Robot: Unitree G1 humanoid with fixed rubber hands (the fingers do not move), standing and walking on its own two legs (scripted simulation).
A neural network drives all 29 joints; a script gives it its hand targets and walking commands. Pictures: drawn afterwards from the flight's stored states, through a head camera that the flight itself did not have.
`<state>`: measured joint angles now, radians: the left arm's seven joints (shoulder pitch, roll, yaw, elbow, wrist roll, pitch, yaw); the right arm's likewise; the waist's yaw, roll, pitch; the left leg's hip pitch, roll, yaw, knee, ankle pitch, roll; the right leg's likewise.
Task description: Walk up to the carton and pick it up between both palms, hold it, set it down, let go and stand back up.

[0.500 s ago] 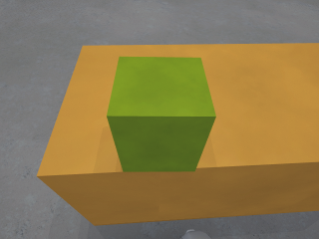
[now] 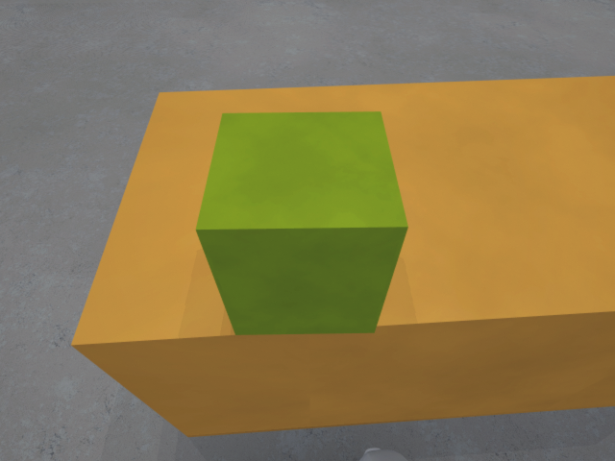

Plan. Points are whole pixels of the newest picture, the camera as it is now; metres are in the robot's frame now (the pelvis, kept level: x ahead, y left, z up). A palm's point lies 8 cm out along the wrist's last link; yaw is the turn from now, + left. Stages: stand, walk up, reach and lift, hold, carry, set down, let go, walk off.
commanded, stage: walk up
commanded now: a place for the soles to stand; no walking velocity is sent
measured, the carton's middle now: (303, 230) +0.41 +0.03 +0.07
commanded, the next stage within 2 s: reach and lift in 0.16 s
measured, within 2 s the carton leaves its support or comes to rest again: neither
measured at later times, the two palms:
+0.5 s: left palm (106, 438) +0.17 +0.29 -0.08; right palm out of the picture +0.13 -0.29 -0.11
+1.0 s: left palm out of the picture +0.11 +0.30 -0.06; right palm out of the picture +0.08 -0.25 -0.05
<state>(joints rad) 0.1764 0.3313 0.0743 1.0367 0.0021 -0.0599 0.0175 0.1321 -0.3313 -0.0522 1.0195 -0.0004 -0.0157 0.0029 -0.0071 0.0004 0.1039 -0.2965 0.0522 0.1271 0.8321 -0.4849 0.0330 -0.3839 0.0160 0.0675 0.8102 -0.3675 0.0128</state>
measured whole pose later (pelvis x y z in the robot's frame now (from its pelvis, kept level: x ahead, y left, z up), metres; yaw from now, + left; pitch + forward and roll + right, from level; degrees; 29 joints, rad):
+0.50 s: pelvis -0.01 +0.00 -0.01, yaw +0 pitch -4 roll +1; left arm 0.00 0.33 0.07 0.56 0.00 0.46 0.02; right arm 0.05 -0.33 -0.14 0.94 -0.02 -0.12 0.06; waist -0.01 -0.01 0.16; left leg -0.31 0.03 0.13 0.87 -0.49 0.03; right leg -0.40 0.00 0.07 0.88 -0.41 0.03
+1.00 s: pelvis -0.06 +0.03 +0.01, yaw +0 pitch -6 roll -2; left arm 0.17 0.28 0.04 0.41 0.00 0.31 0.07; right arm 0.27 -0.30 -0.14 0.56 -0.02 -0.12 0.11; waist -0.01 0.01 0.14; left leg -0.31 0.04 0.13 0.77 -0.37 0.07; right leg -0.33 0.01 0.07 0.64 -0.21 0.04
